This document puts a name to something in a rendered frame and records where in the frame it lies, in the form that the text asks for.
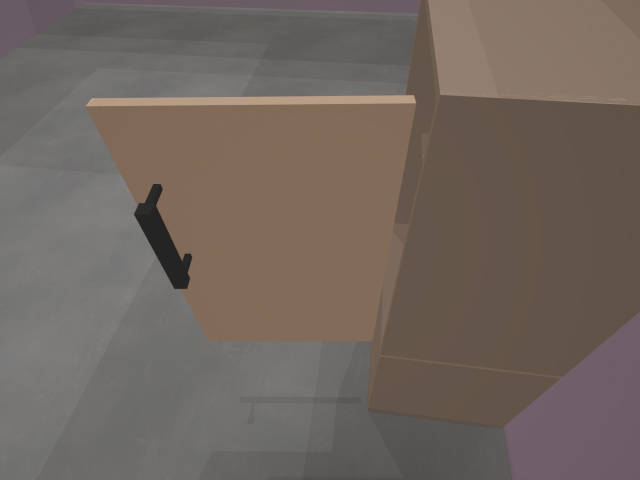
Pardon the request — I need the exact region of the handle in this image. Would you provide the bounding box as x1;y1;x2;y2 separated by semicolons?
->
134;184;192;289

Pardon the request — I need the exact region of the cupboard door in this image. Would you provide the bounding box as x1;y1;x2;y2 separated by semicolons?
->
86;95;416;341

